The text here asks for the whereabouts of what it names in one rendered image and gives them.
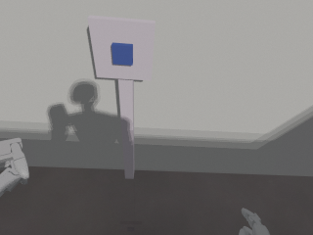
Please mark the button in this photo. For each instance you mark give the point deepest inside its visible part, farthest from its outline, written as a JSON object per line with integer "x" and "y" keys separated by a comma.
{"x": 122, "y": 54}

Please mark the robot left hand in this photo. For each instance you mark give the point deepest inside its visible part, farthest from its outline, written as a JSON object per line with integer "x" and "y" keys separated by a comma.
{"x": 13, "y": 162}

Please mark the panel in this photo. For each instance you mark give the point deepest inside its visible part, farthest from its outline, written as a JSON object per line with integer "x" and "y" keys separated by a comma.
{"x": 104, "y": 31}

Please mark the robot right hand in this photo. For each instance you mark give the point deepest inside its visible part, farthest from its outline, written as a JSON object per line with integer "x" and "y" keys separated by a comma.
{"x": 254, "y": 222}

